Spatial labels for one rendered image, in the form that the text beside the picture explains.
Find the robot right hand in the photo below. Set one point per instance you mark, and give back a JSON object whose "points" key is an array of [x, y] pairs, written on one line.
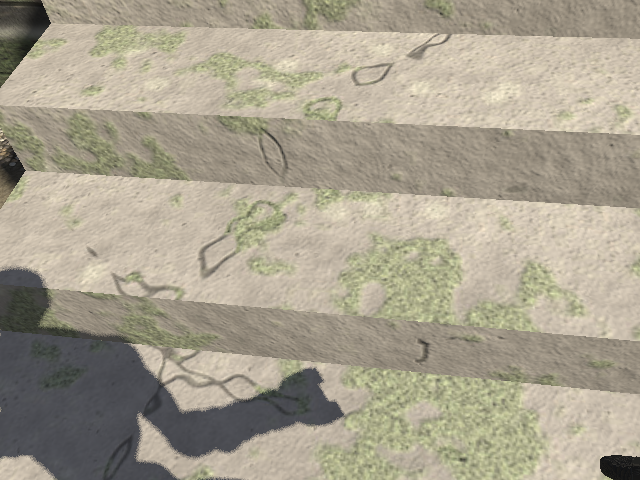
{"points": [[618, 467]]}

